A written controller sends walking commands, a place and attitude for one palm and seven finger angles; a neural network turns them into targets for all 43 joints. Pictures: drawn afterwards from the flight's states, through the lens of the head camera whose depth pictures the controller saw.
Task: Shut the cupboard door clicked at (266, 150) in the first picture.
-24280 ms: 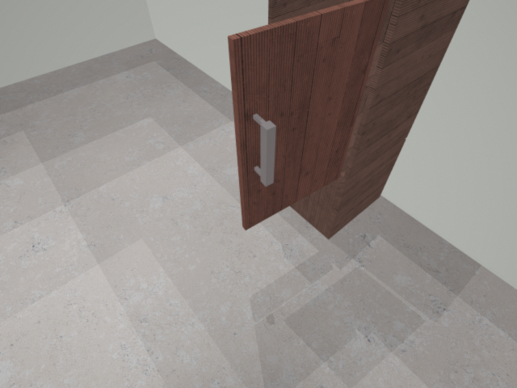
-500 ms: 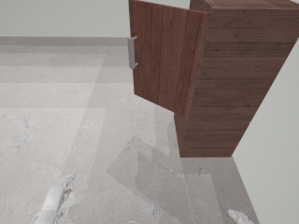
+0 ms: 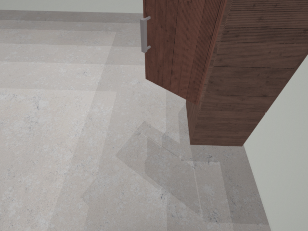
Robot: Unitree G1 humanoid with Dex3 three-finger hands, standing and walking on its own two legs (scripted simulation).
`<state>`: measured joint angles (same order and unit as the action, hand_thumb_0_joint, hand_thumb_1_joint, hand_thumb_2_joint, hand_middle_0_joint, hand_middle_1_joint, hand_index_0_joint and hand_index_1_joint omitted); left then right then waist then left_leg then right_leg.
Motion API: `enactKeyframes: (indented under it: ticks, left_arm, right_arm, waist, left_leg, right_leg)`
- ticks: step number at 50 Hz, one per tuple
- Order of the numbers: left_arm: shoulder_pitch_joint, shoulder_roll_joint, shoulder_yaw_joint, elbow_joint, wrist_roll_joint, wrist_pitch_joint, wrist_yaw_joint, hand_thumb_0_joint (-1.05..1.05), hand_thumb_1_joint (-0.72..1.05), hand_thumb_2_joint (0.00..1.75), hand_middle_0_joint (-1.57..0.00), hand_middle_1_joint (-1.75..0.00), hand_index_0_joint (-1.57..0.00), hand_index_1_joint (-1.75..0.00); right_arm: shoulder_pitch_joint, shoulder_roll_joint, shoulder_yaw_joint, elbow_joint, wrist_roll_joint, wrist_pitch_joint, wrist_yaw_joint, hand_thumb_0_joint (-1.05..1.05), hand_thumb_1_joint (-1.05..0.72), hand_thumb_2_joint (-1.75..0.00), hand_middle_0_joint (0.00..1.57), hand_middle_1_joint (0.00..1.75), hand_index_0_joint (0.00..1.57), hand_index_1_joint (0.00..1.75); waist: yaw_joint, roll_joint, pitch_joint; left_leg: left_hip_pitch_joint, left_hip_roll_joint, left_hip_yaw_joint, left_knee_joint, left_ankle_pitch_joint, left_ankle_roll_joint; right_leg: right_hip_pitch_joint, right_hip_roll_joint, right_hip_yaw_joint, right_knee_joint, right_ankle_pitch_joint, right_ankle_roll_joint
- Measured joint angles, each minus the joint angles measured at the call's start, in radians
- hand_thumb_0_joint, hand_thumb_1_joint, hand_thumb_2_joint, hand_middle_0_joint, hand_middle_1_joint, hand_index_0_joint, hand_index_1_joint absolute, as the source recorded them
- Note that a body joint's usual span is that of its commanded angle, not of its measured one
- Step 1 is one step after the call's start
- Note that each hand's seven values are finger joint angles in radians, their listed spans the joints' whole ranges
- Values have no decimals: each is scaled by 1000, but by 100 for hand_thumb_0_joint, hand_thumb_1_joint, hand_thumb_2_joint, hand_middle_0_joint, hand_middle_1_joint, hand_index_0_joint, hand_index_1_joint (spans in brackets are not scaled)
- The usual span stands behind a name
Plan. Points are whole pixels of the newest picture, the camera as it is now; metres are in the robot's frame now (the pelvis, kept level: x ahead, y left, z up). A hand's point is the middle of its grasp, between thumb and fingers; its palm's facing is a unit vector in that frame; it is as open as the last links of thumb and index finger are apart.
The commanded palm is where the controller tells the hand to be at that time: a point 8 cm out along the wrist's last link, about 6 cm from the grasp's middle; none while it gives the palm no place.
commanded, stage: let the arm hang, fingers relaxed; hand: left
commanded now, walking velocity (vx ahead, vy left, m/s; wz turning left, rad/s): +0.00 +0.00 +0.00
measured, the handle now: (146, 34) +1.04 +0.13 -0.01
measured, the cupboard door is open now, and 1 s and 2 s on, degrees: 54 54 54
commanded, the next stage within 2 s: look to check the result in 0.42 s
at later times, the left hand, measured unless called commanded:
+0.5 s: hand out of the picture -0.01 +0.20 -0.17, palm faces -0.02 -0.98 -0.20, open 7.3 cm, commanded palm none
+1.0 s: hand out of the picture -0.01 +0.21 -0.17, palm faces -0.03 -0.97 -0.22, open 7.4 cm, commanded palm none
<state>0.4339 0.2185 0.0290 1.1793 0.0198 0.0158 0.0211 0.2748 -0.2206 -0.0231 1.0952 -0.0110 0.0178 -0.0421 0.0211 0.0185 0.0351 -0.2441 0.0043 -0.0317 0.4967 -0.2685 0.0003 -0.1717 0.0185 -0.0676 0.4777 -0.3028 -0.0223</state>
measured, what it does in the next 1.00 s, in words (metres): stands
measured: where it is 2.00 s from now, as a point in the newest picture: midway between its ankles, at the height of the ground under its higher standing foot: outside the picture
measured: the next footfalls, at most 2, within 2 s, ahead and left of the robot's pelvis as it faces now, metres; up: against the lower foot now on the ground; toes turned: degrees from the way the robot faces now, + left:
right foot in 1.96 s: +0.05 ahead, -0.13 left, +0.00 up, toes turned +23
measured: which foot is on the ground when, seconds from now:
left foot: down 0.00-1.00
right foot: down 0.00-1.00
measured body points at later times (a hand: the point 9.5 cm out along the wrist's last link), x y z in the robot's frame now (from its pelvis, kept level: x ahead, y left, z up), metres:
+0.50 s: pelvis -0.04 +0.01 +0.01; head -0.04 +0.01 +0.46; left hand -0.01 +0.25 -0.15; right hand -0.06 -0.22 -0.15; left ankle +0.01 +0.12 -0.74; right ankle -0.03 -0.10 -0.74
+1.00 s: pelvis -0.02 +0.02 +0.01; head -0.02 +0.02 +0.46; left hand -0.01 +0.26 -0.15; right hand +0.00 -0.24 -0.14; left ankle +0.01 +0.12 -0.74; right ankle -0.03 -0.10 -0.74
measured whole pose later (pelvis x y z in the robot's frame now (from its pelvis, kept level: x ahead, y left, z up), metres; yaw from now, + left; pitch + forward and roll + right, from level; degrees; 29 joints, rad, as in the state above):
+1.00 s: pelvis -0.02 +0.02 +0.01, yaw -3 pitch -2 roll +0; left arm 0.24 0.21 0.02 1.15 0.02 0.00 0.01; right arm 0.21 -0.21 -0.01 1.11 -0.01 0.00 -0.02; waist 0.00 0.00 0.03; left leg -0.19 -0.01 0.02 0.39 -0.17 0.02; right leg -0.14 0.01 -0.02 0.39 -0.22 -0.01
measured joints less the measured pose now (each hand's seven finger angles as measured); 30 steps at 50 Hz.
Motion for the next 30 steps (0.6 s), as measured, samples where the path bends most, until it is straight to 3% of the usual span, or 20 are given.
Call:
enactKeyframes:
  ticks: [4, 13, 30]
  left_arm:
    - [-103, -17, -8, -27, -7, -8, 1, 1, 91, 90, -20, -30, -20, -29]
    - [-249, -45, -19, -87, -1, -8, -1, 1, 93, 90, -20, -30, -20, -29]
    - [-142, -32, -8, -36, -6, 4, -10, 1, 91, 90, -20, -30, -20, -29]
  right_arm:
    - [-54, 32, 21, 11, 4, -9, -1, 0, -91, -90, 20, 30, 20, 29]
    - [-82, 56, 26, -6, -7, -10, 10, 0, -94, -90, 21, 30, 20, 29]
    - [57, 49, 20, 49, -6, 4, 16, 0, -91, -90, 20, 30, 20, 29]
  waist:
    - [8, -9, -1]
    - [-25, -25, -47]
    - [-33, -18, 11]
  left_leg:
    - [36, -9, 23, -39, 46, 1]
    - [61, -11, 40, -98, 98, 7]
    - [29, -12, 46, -98, 113, 13]
  right_leg:
    - [24, -10, 22, -25, 22, -1]
    - [34, -13, 39, -64, 71, 6]
    - [2, -14, 45, -67, 90, 9]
